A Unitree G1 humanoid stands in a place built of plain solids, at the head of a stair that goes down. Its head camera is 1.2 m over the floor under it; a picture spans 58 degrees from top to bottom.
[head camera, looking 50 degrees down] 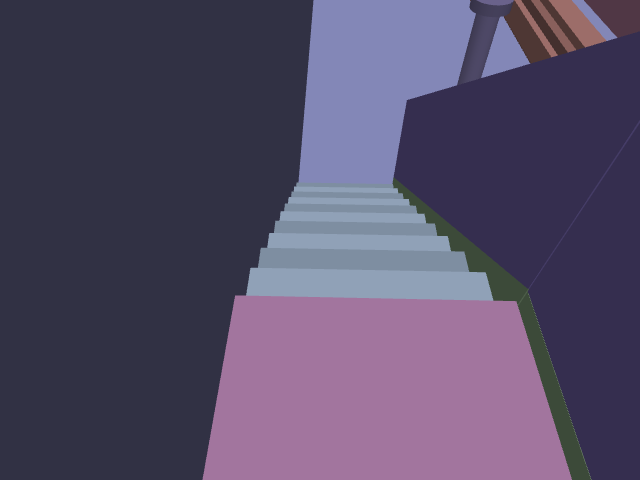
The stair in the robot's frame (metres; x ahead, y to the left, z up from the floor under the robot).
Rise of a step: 0.16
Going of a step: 0.23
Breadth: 0.92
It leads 1 degrees to the right of straight ahead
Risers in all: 11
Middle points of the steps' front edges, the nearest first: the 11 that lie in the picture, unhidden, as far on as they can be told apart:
0.76 -0.18 0.00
0.99 -0.18 -0.16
1.22 -0.19 -0.32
1.45 -0.20 -0.48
1.68 -0.20 -0.64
1.90 -0.21 -0.80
2.13 -0.21 -0.96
2.36 -0.22 -1.11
2.59 -0.22 -1.27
2.82 -0.23 -1.43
3.05 -0.23 -1.59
